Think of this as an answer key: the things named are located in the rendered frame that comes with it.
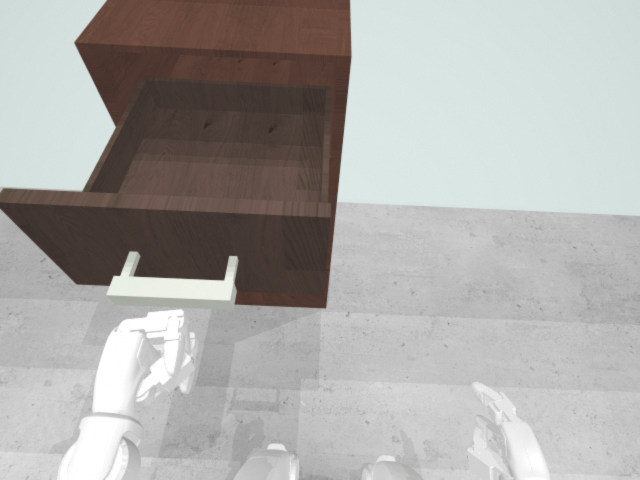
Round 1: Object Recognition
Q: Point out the robot shin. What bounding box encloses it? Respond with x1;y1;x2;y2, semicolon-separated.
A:
267;443;287;452
375;455;396;463

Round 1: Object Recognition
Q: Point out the right robot hand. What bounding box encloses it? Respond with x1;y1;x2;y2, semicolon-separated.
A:
467;382;551;480

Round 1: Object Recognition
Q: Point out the left robot forearm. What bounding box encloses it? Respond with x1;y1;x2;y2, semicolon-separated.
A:
57;413;144;480

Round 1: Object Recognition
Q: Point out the right robot shin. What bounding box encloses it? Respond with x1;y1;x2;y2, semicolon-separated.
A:
375;455;396;463

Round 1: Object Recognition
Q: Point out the handle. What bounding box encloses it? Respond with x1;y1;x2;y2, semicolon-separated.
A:
106;251;239;310

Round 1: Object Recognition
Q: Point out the left robot hand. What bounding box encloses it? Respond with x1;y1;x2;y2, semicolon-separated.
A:
92;309;199;421

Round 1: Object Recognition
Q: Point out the drawer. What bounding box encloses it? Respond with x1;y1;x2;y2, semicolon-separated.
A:
0;77;331;295

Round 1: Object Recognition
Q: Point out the left robot shin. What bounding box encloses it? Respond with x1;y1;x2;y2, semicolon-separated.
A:
267;443;287;452

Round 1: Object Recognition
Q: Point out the cabinet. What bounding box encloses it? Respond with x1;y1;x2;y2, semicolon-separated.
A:
74;0;352;308

